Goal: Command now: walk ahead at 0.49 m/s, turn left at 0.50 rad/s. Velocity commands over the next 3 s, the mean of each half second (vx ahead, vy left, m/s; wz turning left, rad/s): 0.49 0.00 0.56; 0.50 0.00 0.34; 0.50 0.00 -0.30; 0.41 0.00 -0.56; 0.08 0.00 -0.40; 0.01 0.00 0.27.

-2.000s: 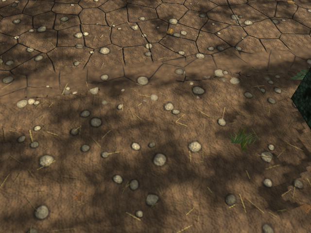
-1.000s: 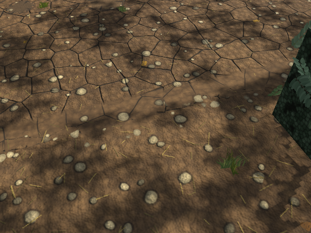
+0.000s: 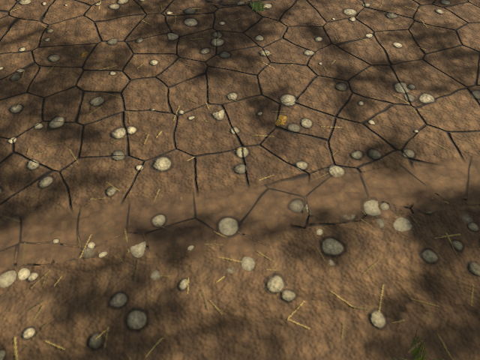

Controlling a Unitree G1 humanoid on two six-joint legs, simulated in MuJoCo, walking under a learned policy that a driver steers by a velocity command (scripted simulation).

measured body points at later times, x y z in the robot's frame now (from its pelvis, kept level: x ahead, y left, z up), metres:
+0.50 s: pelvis +0.30 -0.03 +0.00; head +0.34 -0.02 +0.45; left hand +0.45 +0.25 -0.09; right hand +0.34 -0.31 -0.13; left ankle +0.09 +0.02 -0.66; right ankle +0.42 -0.10 -0.72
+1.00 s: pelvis +0.52 +0.09 +0.00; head +0.55 +0.11 +0.45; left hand +0.37 +0.29 -0.14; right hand +0.81 -0.01 -0.09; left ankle +0.56 +0.19 -0.72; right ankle +0.43 -0.10 -0.67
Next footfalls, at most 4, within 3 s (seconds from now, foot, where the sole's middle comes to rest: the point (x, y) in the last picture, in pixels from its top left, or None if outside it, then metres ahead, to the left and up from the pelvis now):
0.44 right None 0.45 -0.10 -0.76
0.94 left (180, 312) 0.59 0.21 -0.76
1.48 right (202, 213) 0.93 0.16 -0.76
2.00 left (156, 154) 1.19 0.34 -0.76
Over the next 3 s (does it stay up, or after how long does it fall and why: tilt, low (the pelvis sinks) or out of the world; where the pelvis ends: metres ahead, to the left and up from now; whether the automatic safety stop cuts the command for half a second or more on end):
stays up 1.02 0.23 0.02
